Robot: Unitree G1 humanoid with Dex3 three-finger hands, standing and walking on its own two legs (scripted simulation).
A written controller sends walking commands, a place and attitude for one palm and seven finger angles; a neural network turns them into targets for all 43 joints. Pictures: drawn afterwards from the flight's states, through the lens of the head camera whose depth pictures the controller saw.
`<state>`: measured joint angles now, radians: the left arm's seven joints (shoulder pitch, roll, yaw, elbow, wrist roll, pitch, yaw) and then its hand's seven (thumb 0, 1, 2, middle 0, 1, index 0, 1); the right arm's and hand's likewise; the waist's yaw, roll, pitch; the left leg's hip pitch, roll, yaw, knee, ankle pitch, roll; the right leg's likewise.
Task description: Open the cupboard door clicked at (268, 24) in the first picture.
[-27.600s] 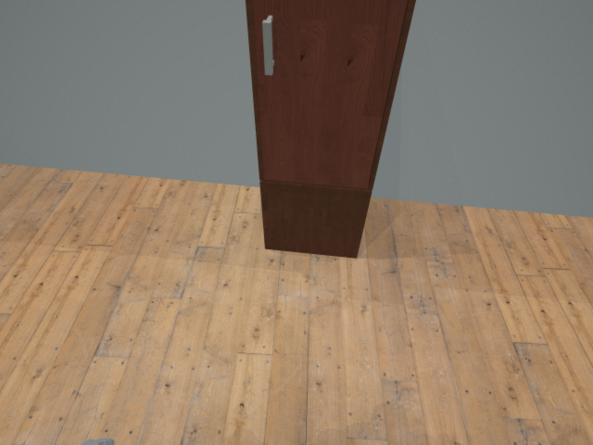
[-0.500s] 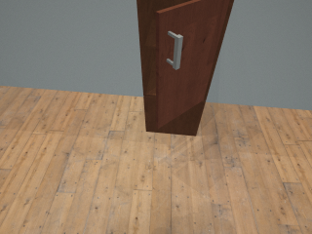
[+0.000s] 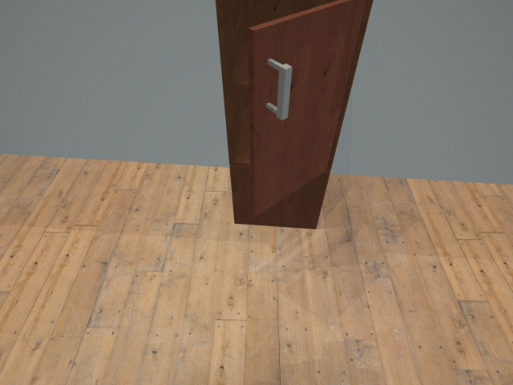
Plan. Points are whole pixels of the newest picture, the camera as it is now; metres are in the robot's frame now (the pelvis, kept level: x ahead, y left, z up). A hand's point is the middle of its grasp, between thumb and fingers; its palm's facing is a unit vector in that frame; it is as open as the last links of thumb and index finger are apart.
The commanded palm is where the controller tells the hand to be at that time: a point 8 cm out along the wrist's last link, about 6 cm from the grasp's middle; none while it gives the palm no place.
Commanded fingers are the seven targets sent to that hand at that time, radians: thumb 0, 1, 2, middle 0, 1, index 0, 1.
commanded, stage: let the arm hang, fingers relaxed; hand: left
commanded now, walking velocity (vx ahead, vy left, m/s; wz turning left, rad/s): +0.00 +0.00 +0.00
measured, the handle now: (277, 89) +0.69 -0.01 +0.11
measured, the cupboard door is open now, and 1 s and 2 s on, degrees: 45 45 45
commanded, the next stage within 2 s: look to check the result in 0.02 s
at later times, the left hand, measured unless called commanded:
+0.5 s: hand out of the picture +0.02 +0.19 -0.17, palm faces +0.03 -0.97 -0.25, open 7.4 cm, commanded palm none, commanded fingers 0.00 0.90 0.90 -0.20 -0.30 -0.20 -0.30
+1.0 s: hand out of the picture +0.08 +0.20 -0.17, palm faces -0.05 -0.96 -0.27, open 7.4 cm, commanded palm none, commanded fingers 0.00 0.90 0.90 -0.20 -0.30 -0.20 -0.30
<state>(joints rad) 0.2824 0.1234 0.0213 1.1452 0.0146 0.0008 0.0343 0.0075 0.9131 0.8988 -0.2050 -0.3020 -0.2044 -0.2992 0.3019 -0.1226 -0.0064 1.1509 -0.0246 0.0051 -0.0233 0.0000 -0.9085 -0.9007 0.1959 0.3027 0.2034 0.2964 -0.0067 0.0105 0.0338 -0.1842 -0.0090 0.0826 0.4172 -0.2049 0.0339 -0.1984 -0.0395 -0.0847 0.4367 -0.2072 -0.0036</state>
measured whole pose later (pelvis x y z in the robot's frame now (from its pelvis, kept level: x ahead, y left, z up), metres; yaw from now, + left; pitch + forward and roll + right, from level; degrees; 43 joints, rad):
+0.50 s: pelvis +0.01 -0.01 +0.00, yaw +0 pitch -2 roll +0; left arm 0.22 0.20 0.03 1.15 0.01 -0.01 0.02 0.00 0.90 0.90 -0.20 -0.30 -0.20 -0.30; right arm 0.21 -0.20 -0.01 1.15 -0.02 0.00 -0.02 0.00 -0.91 -0.90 0.20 0.30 0.20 0.30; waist 0.00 0.02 0.06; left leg -0.16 0.00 0.07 0.38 -0.20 0.03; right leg -0.17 -0.03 -0.09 0.40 -0.20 -0.01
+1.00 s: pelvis +0.02 -0.01 +0.00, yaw -5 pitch +0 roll +1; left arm 0.18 0.23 0.05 1.07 0.02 0.04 0.01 0.00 0.90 0.90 -0.20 -0.30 -0.20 -0.30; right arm 0.13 -0.22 -0.03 1.05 -0.02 0.02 -0.03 0.00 -0.91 -0.90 0.20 0.30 0.20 0.30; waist 0.01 0.01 0.07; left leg -0.18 0.04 0.15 0.46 -0.27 0.01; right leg -0.24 0.01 -0.01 0.49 -0.24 -0.03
